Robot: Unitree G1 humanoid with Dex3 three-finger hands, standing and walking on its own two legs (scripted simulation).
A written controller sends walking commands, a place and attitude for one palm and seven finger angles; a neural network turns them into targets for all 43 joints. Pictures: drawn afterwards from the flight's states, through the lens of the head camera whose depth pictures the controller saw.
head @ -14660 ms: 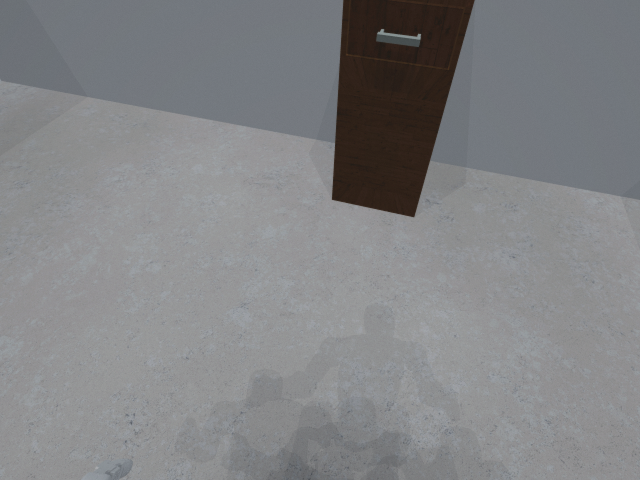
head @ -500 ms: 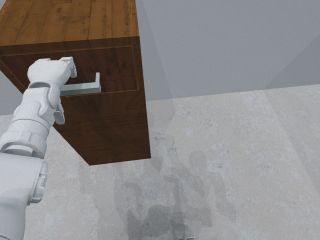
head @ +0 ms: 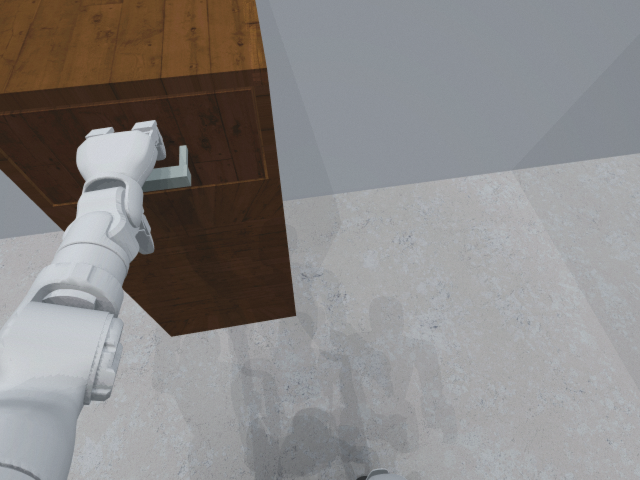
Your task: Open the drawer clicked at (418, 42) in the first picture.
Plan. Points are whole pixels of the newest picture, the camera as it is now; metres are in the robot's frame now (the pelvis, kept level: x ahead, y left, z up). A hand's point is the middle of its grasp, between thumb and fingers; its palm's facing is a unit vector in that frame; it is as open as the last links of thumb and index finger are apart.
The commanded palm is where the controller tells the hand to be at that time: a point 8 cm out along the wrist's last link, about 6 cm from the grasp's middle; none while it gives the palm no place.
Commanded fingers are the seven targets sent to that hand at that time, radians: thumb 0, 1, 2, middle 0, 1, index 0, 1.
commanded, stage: lower the fingers behind the handle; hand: left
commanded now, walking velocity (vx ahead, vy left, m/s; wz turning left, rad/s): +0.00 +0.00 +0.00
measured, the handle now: (141, 169) +0.55 +0.22 +0.03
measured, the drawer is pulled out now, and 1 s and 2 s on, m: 0.00 0.00 0.00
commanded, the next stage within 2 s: close the thumb around the handle in 1.10 s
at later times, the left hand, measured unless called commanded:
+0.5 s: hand (149, 196) +0.51 +0.21 +0.02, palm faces -0.05 -0.03 -1.00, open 13.8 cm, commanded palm +0.49 +0.21 +0.07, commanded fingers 0.00 -0.50 0.30 -0.30 -1.20 -0.30 -1.20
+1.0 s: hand (148, 206) +0.50 +0.21 +0.00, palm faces -0.04 -0.01 -1.00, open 13.9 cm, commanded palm +0.48 +0.21 +0.05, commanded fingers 0.00 -0.50 0.30 -0.30 -1.20 -0.30 -1.20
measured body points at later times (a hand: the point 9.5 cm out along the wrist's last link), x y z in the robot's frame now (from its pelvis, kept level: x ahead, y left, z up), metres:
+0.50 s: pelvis +0.00 +0.00 -0.01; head +0.11 +0.00 +0.42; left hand +0.50 +0.21 +0.07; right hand -0.01 -0.28 -0.14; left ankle -0.03 +0.11 -0.72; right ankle -0.01 -0.13 -0.72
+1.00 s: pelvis -0.01 +0.00 -0.02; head +0.11 +0.00 +0.41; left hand +0.50 +0.21 +0.06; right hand -0.01 -0.28 -0.14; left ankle -0.03 +0.11 -0.72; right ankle -0.01 -0.13 -0.72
